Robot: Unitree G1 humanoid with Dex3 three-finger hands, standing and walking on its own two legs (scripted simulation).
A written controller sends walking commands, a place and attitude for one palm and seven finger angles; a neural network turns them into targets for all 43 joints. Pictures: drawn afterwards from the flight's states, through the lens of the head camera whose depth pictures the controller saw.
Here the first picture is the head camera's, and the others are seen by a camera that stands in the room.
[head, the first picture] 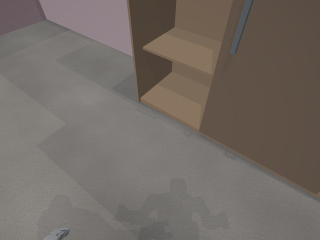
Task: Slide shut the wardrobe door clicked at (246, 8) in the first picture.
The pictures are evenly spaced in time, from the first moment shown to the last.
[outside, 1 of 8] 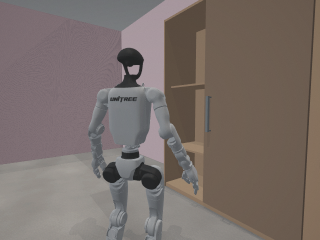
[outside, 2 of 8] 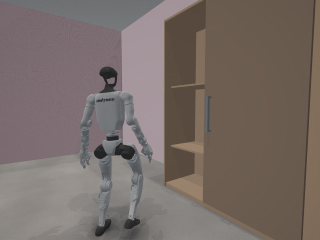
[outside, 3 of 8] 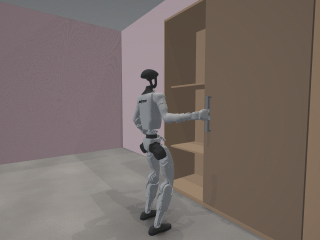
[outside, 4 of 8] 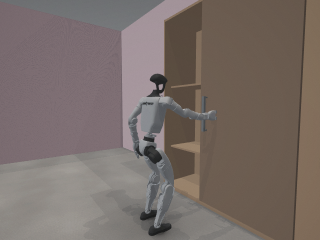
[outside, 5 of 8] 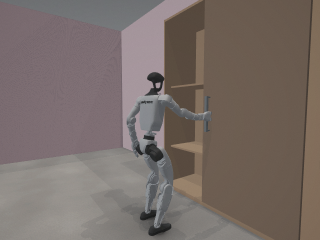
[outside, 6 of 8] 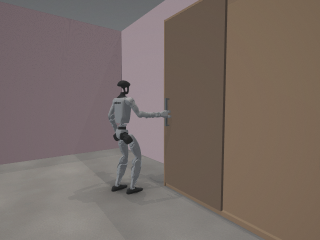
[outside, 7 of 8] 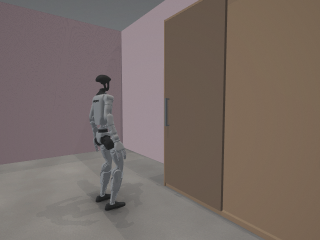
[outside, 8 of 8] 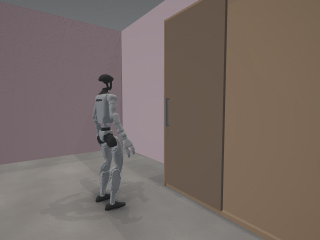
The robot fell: no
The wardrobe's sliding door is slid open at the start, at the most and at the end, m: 0.62 0.62 0.00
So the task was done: yes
